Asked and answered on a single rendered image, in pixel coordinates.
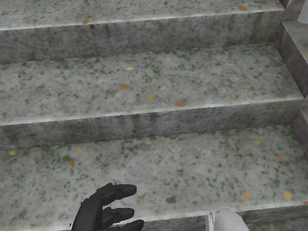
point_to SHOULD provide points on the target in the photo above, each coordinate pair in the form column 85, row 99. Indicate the right robot thigh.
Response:
column 224, row 221

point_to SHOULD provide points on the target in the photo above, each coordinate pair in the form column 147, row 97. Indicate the robot right shin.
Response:
column 222, row 208

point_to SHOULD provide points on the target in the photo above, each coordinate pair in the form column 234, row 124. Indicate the left robot hand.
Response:
column 92, row 217

